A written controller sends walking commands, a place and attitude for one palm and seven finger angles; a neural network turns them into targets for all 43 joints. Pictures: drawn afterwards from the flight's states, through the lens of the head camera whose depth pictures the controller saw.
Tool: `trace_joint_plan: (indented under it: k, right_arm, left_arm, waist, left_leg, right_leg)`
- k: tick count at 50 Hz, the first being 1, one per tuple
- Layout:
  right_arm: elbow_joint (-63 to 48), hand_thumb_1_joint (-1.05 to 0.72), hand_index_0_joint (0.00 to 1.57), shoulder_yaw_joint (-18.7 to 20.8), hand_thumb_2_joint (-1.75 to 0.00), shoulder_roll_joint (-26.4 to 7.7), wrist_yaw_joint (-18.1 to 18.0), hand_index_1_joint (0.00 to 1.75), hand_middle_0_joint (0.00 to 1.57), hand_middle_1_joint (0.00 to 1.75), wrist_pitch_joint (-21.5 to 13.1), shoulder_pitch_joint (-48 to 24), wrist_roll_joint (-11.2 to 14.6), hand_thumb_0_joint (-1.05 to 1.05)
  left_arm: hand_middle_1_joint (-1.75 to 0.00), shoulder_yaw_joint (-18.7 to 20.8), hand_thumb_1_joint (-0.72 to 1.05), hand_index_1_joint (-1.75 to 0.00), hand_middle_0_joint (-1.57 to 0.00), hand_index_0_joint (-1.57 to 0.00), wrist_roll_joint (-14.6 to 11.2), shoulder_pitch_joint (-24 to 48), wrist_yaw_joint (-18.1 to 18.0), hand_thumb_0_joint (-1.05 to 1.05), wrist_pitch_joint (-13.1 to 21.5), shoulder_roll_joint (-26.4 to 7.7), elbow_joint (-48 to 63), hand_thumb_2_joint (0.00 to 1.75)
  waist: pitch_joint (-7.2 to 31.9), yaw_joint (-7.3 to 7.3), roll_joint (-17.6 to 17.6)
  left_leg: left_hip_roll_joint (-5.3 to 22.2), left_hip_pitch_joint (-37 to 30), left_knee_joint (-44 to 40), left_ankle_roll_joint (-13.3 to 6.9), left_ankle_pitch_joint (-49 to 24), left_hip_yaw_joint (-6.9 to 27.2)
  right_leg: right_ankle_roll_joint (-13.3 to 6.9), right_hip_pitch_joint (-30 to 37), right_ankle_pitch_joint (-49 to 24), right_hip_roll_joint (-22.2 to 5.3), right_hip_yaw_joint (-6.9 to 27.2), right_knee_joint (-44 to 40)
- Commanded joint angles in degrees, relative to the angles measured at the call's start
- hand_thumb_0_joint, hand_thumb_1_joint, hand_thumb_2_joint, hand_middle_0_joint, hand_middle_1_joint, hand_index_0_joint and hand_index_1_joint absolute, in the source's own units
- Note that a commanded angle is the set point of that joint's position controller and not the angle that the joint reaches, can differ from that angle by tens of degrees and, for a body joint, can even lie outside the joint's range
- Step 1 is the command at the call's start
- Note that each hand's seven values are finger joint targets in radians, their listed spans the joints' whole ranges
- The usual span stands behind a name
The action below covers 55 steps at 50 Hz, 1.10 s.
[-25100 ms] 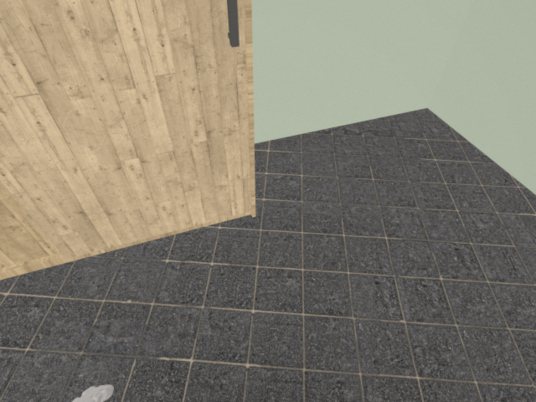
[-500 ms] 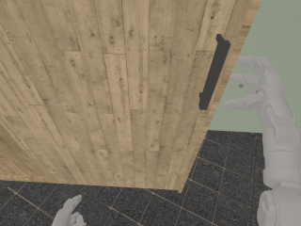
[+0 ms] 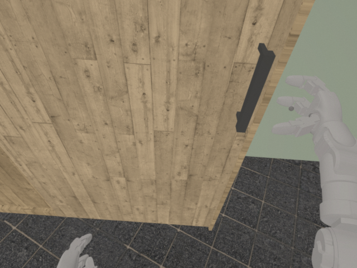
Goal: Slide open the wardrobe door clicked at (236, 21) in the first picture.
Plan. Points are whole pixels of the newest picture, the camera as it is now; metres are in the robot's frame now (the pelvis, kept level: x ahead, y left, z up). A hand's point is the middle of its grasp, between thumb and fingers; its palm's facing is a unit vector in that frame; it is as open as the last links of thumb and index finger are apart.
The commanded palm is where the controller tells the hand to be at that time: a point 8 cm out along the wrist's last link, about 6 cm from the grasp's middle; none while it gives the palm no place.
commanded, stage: move the hooked fingers beside the handle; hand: right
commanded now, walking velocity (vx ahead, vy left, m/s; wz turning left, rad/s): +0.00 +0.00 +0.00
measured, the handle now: (250, 91) +0.47 -0.11 +0.19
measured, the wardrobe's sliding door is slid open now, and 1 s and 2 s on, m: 0.00 0.00 0.00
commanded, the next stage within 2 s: none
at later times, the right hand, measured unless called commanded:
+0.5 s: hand (290, 114) +0.40 -0.18 +0.19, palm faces -0.01 +1.00 +0.00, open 14.0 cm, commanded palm +0.38 -0.23 +0.20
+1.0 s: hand (287, 115) +0.40 -0.18 +0.19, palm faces +0.02 +1.00 +0.00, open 14.0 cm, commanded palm +0.38 -0.23 +0.20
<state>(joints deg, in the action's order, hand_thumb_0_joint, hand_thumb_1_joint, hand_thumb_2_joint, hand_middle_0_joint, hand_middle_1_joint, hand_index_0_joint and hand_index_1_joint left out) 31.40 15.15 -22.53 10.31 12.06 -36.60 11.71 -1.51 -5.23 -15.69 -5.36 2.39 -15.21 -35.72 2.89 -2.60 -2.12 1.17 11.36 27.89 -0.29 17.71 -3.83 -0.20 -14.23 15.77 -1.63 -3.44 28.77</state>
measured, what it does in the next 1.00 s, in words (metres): stands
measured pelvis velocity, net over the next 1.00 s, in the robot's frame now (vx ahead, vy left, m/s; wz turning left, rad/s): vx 0.00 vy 0.00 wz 0.01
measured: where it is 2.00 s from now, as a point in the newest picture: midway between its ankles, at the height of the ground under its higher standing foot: outside the picture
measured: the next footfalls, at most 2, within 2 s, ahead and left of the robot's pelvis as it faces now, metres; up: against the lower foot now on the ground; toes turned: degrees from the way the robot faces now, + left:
none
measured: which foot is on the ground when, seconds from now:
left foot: down 0.00-1.00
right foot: down 0.00-1.00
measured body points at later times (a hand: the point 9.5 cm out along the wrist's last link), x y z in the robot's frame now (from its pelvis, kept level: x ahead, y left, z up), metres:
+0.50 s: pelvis -0.01 +0.00 +0.00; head -0.02 +0.01 +0.45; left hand +0.12 +0.25 -0.10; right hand +0.39 -0.23 +0.20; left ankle -0.03 +0.11 -0.74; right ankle -0.01 -0.12 -0.74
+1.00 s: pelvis +0.00 +0.00 +0.00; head -0.01 +0.01 +0.45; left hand +0.11 +0.26 -0.10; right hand +0.40 -0.23 +0.19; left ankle -0.03 +0.11 -0.74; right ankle -0.01 -0.12 -0.74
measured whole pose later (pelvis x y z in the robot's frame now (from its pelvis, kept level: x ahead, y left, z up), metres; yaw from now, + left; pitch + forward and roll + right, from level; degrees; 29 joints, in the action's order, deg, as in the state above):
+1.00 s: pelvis +0.00 +0.00 +0.00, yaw +0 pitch +1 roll +0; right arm 27.0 15.4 -19.9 9.4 9.1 -32.5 12.0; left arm -1.3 -4.9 -16.9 -5.2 2.8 -15.2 -36.3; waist 2.3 -2.7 -1.6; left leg 1.1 11.4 28.0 -0.2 17.4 -3.5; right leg -0.4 -14.1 15.5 -1.6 -3.7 28.8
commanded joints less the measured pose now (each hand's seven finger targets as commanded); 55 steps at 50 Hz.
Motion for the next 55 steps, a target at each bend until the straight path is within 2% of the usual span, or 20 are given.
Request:
trace_joint_plan:
  k: [1, 4, 8, 13, 14, 15, 18, 24, 25, 30, 33, 36, 38, 40, 43, 45, 47, 50, 54, 55]
  right_arm:
    - [-14.9, 0.50, 0.30, 1.9, -0.30, -9.6, 1.5, 1.20, 0.30, 1.20, -4.6, -23.4, 2.7, 0.00]
    - [-15.5, 0.50, 0.30, 3.1, -0.30, -11.1, 0.9, 1.20, 0.30, 1.20, -5.8, -26.4, 2.7, 0.00]
    - [-16.5, 0.50, 0.30, 4.6, -0.30, -14.2, -0.7, 1.20, 0.30, 1.20, -6.7, -28.6, 0.7, 0.00]
    - [-16.6, 0.50, 0.30, 2.8, -0.30, -12.5, 0.4, 1.20, 0.30, 1.20, -6.6, -27.2, 0.7, 0.00]
    - [-16.9, 0.50, 0.30, 1.9, -0.30, -10.9, 0.8, 1.20, 0.30, 1.20, -6.3, -26.6, 1.2, 0.00]
    - [-15.1, 0.50, 0.30, 1.4, -0.30, -9.7, 1.3, 1.20, 0.30, 1.20, -5.8, -23.6, 1.7, 0.00]
    - [-12.2, 0.50, 0.30, 2.0, -0.30, -9.5, 2.0, 1.20, 0.30, 1.20, -3.9, -21.4, 2.9, 0.00]
    - [-15.0, 0.50, 0.30, 0.5, -0.30, -8.0, -0.4, 1.20, 0.30, 1.20, -3.7, -24.5, 1.9, 0.00]
    - [-15.1, 0.50, 0.30, 2.4, -0.30, -10.9, -1.1, 1.20, 0.30, 1.20, -4.4, -25.3, 1.8, 0.00]
    - [-19.5, 0.50, 0.30, 4.8, -0.30, -15.5, -2.3, 1.20, 0.30, 1.20, -8.3, -32.2, 0.4, 0.00]
    - [-18.0, 0.50, 0.30, 0.8, -0.30, -10.5, -1.5, 1.20, 0.30, 1.20, -8.4, -31.5, 0.2, 0.00]
    - [-8.5, 0.50, 0.30, 1.4, -0.30, -10.1, -0.1, 1.20, 0.30, 1.20, -5.3, -25.9, 1.2, 0.00]
    - [-4.5, 0.50, 0.30, 0.0, -0.30, -8.1, 0.8, 1.20, 0.30, 1.20, -3.0, -24.6, 1.7, 0.00]
    - [-2.6, 0.50, 0.30, 2.3, -0.30, -10.0, 0.9, 1.20, 0.30, 1.20, -2.0, -20.0, 1.9, 0.00]
    - [-12.1, 0.50, 0.30, 2.4, -0.30, -10.0, 0.3, 1.20, 0.30, 1.20, -4.3, -23.0, 1.7, 0.00]
    - [-17.9, 0.50, 0.30, 4.7, -0.30, -13.3, -0.6, 1.20, 0.30, 1.20, -7.0, -24.4, 1.6, 0.00]
    - [-23.8, 0.50, 0.30, 4.3, -0.30, -13.1, -1.1, 1.20, 0.30, 1.20, -9.1, -28.5, 1.3, 0.00]
    - [-22.8, 0.50, 0.30, 4.7, -0.30, -14.6, -1.3, 1.20, 0.30, 1.20, -9.3, -28.5, 1.0, 0.00]
    - [-14.5, 0.50, 0.30, 0.3, -0.30, -9.5, -0.2, 1.20, 0.30, 1.20, -4.9, -26.5, 0.6, 0.00]
    - [-13.2, 0.50, 0.30, -0.5, -0.30, -8.2, 0.1, 1.20, 0.30, 1.20, -3.8, -25.0, 0.6, 0.00]
  left_arm:
    - [-0.30, 2.9, 0.90, -0.30, -0.20, -0.20, 0.2, 4.7, -0.5, 0.00, 2.6, -7.7, 8.0, 0.90]
    - [-0.30, 2.7, 0.90, -0.30, -0.20, -0.20, 0.2, 4.7, -0.9, 0.00, 2.8, -7.7, 7.4, 0.90]
    - [-0.30, 2.4, 0.90, -0.30, -0.20, -0.20, 0.4, 4.5, -0.7, 0.00, 3.1, -7.3, 6.8, 0.90]
    - [-0.30, 2.4, 0.90, -0.30, -0.20, -0.20, 0.3, 4.8, -0.5, 0.00, 3.2, -7.1, 7.2, 0.90]
    - [-0.30, 2.4, 0.90, -0.30, -0.20, -0.20, 0.3, 5.0, -0.4, 0.00, 3.3, -7.0, 7.5, 0.90]
    - [-0.30, 2.6, 0.90, -0.30, -0.20, -0.20, 0.3, 4.8, -0.3, 0.00, 3.3, -7.3, 7.5, 0.90]
    - [-0.30, 2.6, 0.90, -0.30, -0.20, -0.20, 0.0, 5.1, -0.5, 0.00, 3.2, -7.8, 7.5, 0.90]
    - [-0.30, 2.5, 0.90, -0.30, -0.20, -0.20, 0.1, 5.4, -0.4, 0.00, 3.0, -7.4, 7.7, 0.90]
    - [-0.30, 2.6, 0.90, -0.30, -0.20, -0.20, 0.2, 5.0, -0.5, 0.00, 2.8, -7.7, 7.1, 0.90]
    - [-0.30, 2.3, 0.90, -0.30, -0.20, -0.20, 0.8, 4.6, -0.7, 0.00, 3.4, -7.4, 6.6, 0.90]
    - [-0.30, 2.0, 0.90, -0.30, -0.20, -0.20, 0.6, 4.8, -0.5, 0.00, 4.0, -6.7, 6.4, 0.90]
    - [-0.30, 2.5, 0.90, -0.30, -0.20, -0.20, 0.2, 3.8, -0.6, 0.00, 3.6, -7.7, 5.5, 0.90]
    - [-0.30, 2.5, 0.90, -0.30, -0.20, -0.20, -0.1, 3.7, -0.5, 0.00, 3.3, -8.0, 5.7, 0.90]
    - [-0.30, 2.9, 0.90, -0.30, -0.20, -0.20, 0.0, 3.1, -0.3, 0.00, 2.8, -8.6, 6.1, 0.90]
    - [-0.30, 2.9, 0.90, -0.30, -0.20, -0.20, 0.3, 4.1, 0.0, 0.00, 2.8, -7.9, 8.1, 0.90]
    - [-0.30, 3.0, 0.90, -0.30, -0.20, -0.20, 0.7, 4.2, 0.0, 0.00, 2.9, -7.8, 8.3, 0.90]
    - [-0.30, 2.8, 0.90, -0.30, -0.20, -0.20, 0.7, 4.9, 0.0, 0.00, 3.2, -7.1, 8.5, 0.90]
    - [-0.30, 2.6, 0.90, -0.30, -0.20, -0.20, 0.6, 4.5, -0.4, 0.00, 3.4, -7.4, 7.2, 0.90]
    - [-0.30, 2.4, 0.90, -0.30, -0.20, -0.20, 0.0, 4.6, -0.6, 0.00, 3.2, -7.3, 6.2, 0.90]
    - [-0.30, 2.7, 0.90, -0.30, -0.20, -0.20, -0.1, 4.4, -0.5, 0.00, 3.2, -7.5, 6.2, 0.90]
  waist:
    - [15.4, 0.44, 3.9]
    - [14.6, -0.02, 5.5]
    - [14.8, 0.36, -0.4]
    - [16.9, 0.45, -3.5]
    - [16.9, 0.51, -3.5]
    - [16.8, 0.46, 0.6]
    - [13.1, 0.72, 3.6]
    - [11.7, 0.37, 2.7]
    - [11.7, 0.43, 4.2]
    - [17.1, 0.21, 0.3]
    - [17.3, -0.31, -4.6]
    - [12.7, -0.17, 1.5]
    - [10.3, -0.10, 3.1]
    - [11.1, 1.22, 6.2]
    - [15.4, 1.35, 4.1]
    - [17.8, 1.50, 4.3]
    - [19.8, 0.92, 0.3]
    - [17.3, 0.29, 0.0]
    - [10.7, -0.33, -2.2]
    - [11.6, -0.19, -1.2]
  left_leg:
    - [0.1, -0.3, -2.2, -1.2, -24.4, 1.4]
    - [0.0, 0.1, -2.6, -0.9, -22.2, 1.5]
    - [0.3, 0.6, -2.7, -1.2, -21.0, 2.1]
    - [0.3, -0.5, -2.2, -1.7, -23.4, 1.9]
    - [0.3, -0.3, -2.1, -1.7, -23.5, 1.7]
    - [0.1, -0.7, -2.2, -1.5, -23.9, 1.3]
    - [0.1, 0.5, -2.6, -1.3, -21.8, 1.1]
    - [0.1, 3.0, -3.1, -1.1, -17.1, 1.3]
    - [0.1, 2.6, -3.5, -1.1, -16.3, 1.4]
    - [0.1, 0.5, -2.9, -1.3, -17.6, 2.1]
    - [0.0, 1.5, -2.6, -1.6, -19.2, 1.9]
    - [-0.1, 1.9, -3.4, -1.4, -18.6, 1.5]
    - [0.0, 3.3, -3.6, -1.2, -16.9, 1.2]
    - [0.1, 1.7, -3.4, -1.2, -18.0, 1.1]
    - [0.2, -0.4, -2.1, -1.2, -22.1, 1.4]
    - [0.1, -2.0, -1.9, -1.1, -23.9, 1.6]
    - [0.0, -2.2, -1.8, -1.2, -24.5, 2.0]
    - [-0.2, -0.9, -2.8, -1.1, -21.9, 2.1]
    - [-0.2, 2.8, -3.5, -1.4, -18.4, 1.6]
    - [-0.2, 2.5, -3.6, -1.5, -19.0, 1.6]
  right_leg:
    - [-2.4, 10.6, -18.8, 0.0, 3.9, -0.5]
    - [-2.5, 9.9, -16.1, 0.2, 3.8, -0.9]
    - [-2.5, 10.7, -16.3, 0.5, 3.9, -1.0]
    - [-2.2, 12.6, -19.4, 0.4, 4.2, -0.7]
    - [-2.0, 12.9, -19.8, 0.3, 4.4, -0.7]
    - [-2.3, 12.4, -19.9, 0.0, 4.3, -0.4]
    - [-2.2, 9.4, -16.3, 0.1, 4.3, -1.3]
    - [-2.2, 9.1, -13.4, 0.1, 4.4, -1.8]
    - [-2.3, 8.7, -12.9, -0.2, 4.4, -1.7]
    - [-2.4, 11.9, -15.2, -0.1, 4.6, -1.4]
    - [-1.9, 14.3, -17.2, 0.0, 4.8, -1.4]
    - [-2.1, 10.0, -14.4, -0.1, 4.3, -1.7]
    - [-2.0, 7.5, -11.9, 0.0, 4.3, -2.2]
    - [-2.1, 6.1, -12.9, 0.0, 4.0, -1.9]
    - [-2.2, 8.5, -17.1, 0.2, 3.8, -1.3]
    - [-2.5, 10.0, -19.4, -0.1, 3.9, -0.7]
    - [-2.5, 13.0, -20.7, 0.1, 3.9, -0.7]
    - [-2.6, 12.8, -18.5, -0.2, 3.8, -1.0]
    - [-2.1, 10.5, -14.7, 0.1, 4.2, -2.1]
    - [-2.3, 10.7, -15.4, 0.1, 4.0, -1.7]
